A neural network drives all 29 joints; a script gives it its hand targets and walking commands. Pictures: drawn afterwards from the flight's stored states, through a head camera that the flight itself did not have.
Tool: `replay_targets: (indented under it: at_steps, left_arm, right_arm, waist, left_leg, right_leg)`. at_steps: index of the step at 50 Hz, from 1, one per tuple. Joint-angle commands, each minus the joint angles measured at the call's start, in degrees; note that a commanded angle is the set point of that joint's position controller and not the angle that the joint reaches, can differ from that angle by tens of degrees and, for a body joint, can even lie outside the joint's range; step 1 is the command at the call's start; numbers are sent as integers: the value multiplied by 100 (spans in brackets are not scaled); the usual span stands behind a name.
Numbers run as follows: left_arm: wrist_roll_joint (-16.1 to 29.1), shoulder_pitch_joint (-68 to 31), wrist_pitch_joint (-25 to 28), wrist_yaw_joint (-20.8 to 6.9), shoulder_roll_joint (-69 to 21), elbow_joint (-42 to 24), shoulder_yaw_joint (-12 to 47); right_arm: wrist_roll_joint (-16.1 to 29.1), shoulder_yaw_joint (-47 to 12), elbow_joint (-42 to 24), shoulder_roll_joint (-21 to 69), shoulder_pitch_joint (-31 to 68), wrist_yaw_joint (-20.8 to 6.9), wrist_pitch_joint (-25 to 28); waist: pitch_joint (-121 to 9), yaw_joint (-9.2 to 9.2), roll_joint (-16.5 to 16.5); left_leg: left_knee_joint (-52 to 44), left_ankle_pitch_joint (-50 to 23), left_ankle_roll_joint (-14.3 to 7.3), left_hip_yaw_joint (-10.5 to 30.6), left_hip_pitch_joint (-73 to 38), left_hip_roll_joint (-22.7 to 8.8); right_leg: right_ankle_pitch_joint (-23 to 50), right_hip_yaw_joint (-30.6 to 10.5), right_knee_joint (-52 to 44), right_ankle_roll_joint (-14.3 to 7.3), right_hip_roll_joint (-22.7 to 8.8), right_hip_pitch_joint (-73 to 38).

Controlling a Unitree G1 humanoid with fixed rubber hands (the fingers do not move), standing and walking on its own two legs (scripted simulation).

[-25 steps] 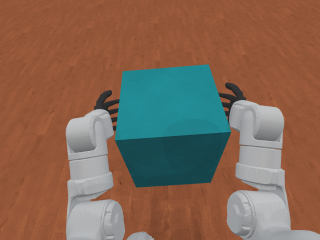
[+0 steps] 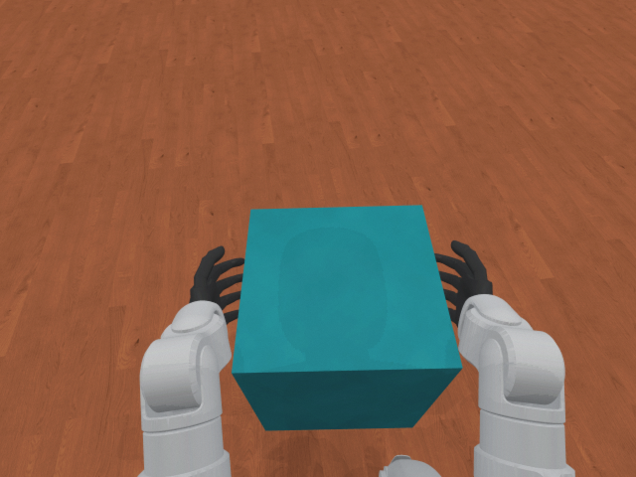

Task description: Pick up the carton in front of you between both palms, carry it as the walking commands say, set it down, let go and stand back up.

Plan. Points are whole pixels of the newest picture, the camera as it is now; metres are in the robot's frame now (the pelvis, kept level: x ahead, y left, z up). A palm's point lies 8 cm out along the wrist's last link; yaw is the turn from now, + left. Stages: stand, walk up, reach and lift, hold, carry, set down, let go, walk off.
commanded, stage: carry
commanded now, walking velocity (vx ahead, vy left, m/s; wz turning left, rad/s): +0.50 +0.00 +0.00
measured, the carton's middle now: (337, 326) +0.31 -0.01 +0.00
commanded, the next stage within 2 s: none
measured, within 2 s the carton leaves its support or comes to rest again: neither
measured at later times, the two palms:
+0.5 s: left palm (233, 153) +0.54 +0.13 +0.10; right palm (426, 140) +0.57 -0.17 +0.09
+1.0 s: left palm (226, 54) +0.88 +0.18 +0.08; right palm (371, 50) +0.88 -0.12 +0.09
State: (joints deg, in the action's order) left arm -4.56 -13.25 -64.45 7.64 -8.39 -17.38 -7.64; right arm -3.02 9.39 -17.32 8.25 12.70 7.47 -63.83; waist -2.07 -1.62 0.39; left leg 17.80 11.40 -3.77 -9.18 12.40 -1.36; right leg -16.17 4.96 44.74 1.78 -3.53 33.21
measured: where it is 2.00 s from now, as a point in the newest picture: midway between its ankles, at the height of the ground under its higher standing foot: (309, 238)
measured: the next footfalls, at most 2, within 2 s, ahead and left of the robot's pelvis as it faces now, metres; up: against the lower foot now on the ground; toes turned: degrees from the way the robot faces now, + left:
right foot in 0.20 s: +0.31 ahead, -0.12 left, +0.00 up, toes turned -9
left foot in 0.68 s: +0.63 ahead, +0.12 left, +0.00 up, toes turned +13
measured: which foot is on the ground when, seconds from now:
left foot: down 0.00-0.22, up 0.24-0.66, down 0.68-1.00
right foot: up 0.00-0.18, down 0.20-0.68, up 0.70-1.00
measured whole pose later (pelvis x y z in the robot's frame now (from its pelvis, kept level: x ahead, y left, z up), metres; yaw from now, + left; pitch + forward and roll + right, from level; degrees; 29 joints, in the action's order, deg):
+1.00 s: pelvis +0.64 +0.03 +0.00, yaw +0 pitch +4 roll -1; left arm -4.9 -1.0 -68.5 7.1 -7.3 -26.7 -2.3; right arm -3.5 3.2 -25.9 7.3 0.5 6.8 -67.3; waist -6.9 -1.6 -0.6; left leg 14.5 11.6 -1.8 -12.2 7.4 -2.5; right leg -8.4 6.3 41.5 1.7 -6.7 34.3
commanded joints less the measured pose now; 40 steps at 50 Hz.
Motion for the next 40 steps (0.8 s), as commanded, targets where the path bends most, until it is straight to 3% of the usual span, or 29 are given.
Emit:
replay_targets:
  at_steps: [1, 6, 9, 10, 11, 12, 13, 14, 15, 16, 17, 19, 22, 26, 30, 32, 34, 35, 36, 37, 38, 39, 40]
  left_arm:
    - [1742, -2180, -19, -829, -5428, -907, 4243]
    - [1817, -1521, -425, -945, -4913, -1143, 4190]
    - [1823, -1360, -638, -1009, -4609, -1040, 4031]
    - [1809, -1304, -697, -1014, -4513, -977, 3949]
    - [1775, -1379, -731, -1000, -4367, -889, 3882]
    - [1826, -1393, -742, -999, -4427, -809, 3860]
    - [1928, -1502, -758, -1016, -4554, -932, 3944]
    - [1978, -1556, -744, -1040, -4759, -951, 3984]
    - [2029, -1691, -711, -1070, -4928, -1021, 4078]
    - [2080, -1851, -677, -1095, -5044, -1076, 4163]
    - [2127, -1928, -641, -1121, -5127, -1125, 4218]
    - [2172, -1853, -586, -1179, -5132, -1121, 4253]
    - [2167, -1682, -528, -1208, -5014, -1176, 4277]
    - [2081, -1548, -551, -1135, -4666, -1279, 4184]
    - [1934, -1351, -676, -1036, -4367, -1172, 4056]
    - [1890, -1341, -724, -1010, -4292, -1143, 4039]
    - [1889, -1388, -757, -995, -4260, -1160, 4073]
    - [1933, -1459, -783, -1002, -4261, -1225, 4109]
    - [1992, -1577, -806, -1028, -4380, -1356, 4203]
    - [2032, -1605, -774, -1069, -4569, -1275, 4284]
    - [2031, -1595, -694, -1113, -4815, -1204, 4326]
    - [2026, -1582, -602, -1156, -5056, -1172, 4371]
    - [2042, -1620, -509, -1182, -5242, -1167, 4394]
  right_arm:
    - [1995, -4395, -950, 5350, 2340, -1098, -146]
    - [1821, -4310, -1099, 4820, 1530, -1115, -501]
    - [1746, -4237, -1110, 4530, 1417, -1102, -704]
    - [1763, -4225, -1137, 4370, 1525, -1089, -769]
    - [1797, -4262, -1239, 4270, 1710, -1078, -865]
    - [1873, -4311, -1330, 4264, 1911, -1076, -920]
    - [1909, -4372, -1272, 4428, 1954, -1084, -920]
    - [1916, -4349, -1184, 4598, 1939, -1104, -901]
    - [1919, -4375, -1115, 4806, 1907, -1119, -859]
    - [1903, -4369, -1066, 4955, 1872, -1132, -807]
    - [1869, -4359, -1033, 5049, 1840, -1129, -758]
    - [1755, -4351, -975, 5148, 1705, -1102, -669]
    - [1652, -4355, -1028, 5108, 1501, -1049, -591]
    - [1695, -4394, -1225, 4810, 1504, -983, -620]
    - [1749, -4358, -1270, 4465, 1484, -957, -751]
    - [1766, -4300, -1246, 4380, 1491, -969, -798]
    - [1767, -4205, -1081, 4365, 1338, -987, -816]
    - [1755, -4171, -1044, 4368, 1292, -1003, -803]
    - [1747, -4168, -920, 4453, 1288, -1024, -759]
    - [1803, -4179, -899, 4696, 1248, -1062, -730]
    - [1869, -4258, -1017, 4934, 1327, -1107, -673]
    - [1884, -4328, -1060, 5166, 1413, -1149, -593]
    - [1929, -4400, -1145, 5341, 1558, -1183, -507]
  waist:
    - [-2225, 5, 851]
    - [-1432, 0, 831]
    - [-1477, 112, 578]
    - [-1701, 225, 359]
    - [-1988, 314, -951]
    - [-1937, 334, -1838]
    - [-1810, 314, -1275]
    - [-1804, 300, -728]
    - [-1728, 237, -250]
    - [-1627, 188, -107]
    - [-1600, 186, -311]
    - [-1481, 205, -646]
    - [-1223, 210, -621]
    - [-986, 242, -665]
    - [-700, 258, -849]
    - [-752, 235, -897]
    - [-1392, 76, -538]
    - [-1883, -38, 236]
    - [-2330, -31, 1735]
    - [-2160, 20, 1683]
    - [-2154, -10, 1170]
    - [-2211, 16, 541]
    - [-2073, 47, 267]
  left_leg:
    - [-375, -2452, -426, 998, -2256, -1303]
    - [-357, -2414, -185, 528, -1938, -1184]
    - [993, -2926, 126, -64, -1063, -943]
    - [1951, -2246, 264, -211, -107, -801]
    - [3739, -826, 516, -173, 1398, -250]
    - [4803, 1521, 498, 219, 2784, 261]
    - [5547, 1704, 349, 798, 3105, -91]
    - [5615, 1494, 238, 976, 3057, -352]
    - [5189, 1065, 228, 1040, 2840, -616]
    - [4622, 734, 255, 1038, 2535, -773]
    - [4205, 559, 308, 825, 2255, -684]
    - [3513, 298, 413, 600, 2134, -656]
    - [2308, -275, 524, 349, 2271, -614]
    - [1495, -929, 501, 91, 2248, -476]
    - [1087, -1012, 370, -115, 2137, -405]
    - [892, -703, 259, -364, 1570, -241]
    - [751, -241, 203, -677, -450, 112]
    - [382, 759, -89, 952, -1706, -839]
    - [-199, 751, -833, 3399, -2819, -2133]
    - [-417, -402, -956, 3772, -2874, -2297]
    - [-195, -1175, -873, 3087, -2674, -2143]
    - [-91, -1365, -688, 2610, -2357, -2036]
    - [-229, -1205, -464, 2169, -1876, -1928]
  right_leg:
    - [660, 240, -800, -38, 16, 263]
    - [1400, 593, -1802, -200, 115, -296]
    - [975, 1059, -2094, -311, 432, -2165]
    - [464, 500, -2000, -440, 51, -3298]
    - [-403, -2048, -2576, -1096, -1374, -4271]
    - [-84, -3559, -3182, -1646, -2044, -4793]
    - [493, -3243, -3108, -1708, -2129, -4500]
    - [745, -2762, -3085, -1578, -1975, -4102]
    - [476, -2276, -3231, -1319, -1840, -3602]
    - [121, -1810, -3447, -1065, -1682, -3128]
    - [-86, -1369, -3590, -916, -1522, -2825]
    - [-339, -913, -3843, -904, -1385, -2612]
    - [55, -488, -3984, -934, -1239, -2824]
    - [873, -60, -3852, -834, -1077, -3204]
    - [1630, 110, -3568, -736, -1089, -3595]
    - [2462, 294, -2993, -617, -1073, -3655]
    - [3116, 846, -1199, -354, -708, -2962]
    - [2158, 858, 231, -109, -419, -1784]
    - [208, 616, 1965, 107, 269, -178]
    - [-1186, -72, 2782, 5, 389, 644]
    - [-1043, -373, 3160, -144, 55, 774]
    - [-688, -504, 2929, -218, -203, 736]
    - [-346, -556, 2436, -236, -387, 522]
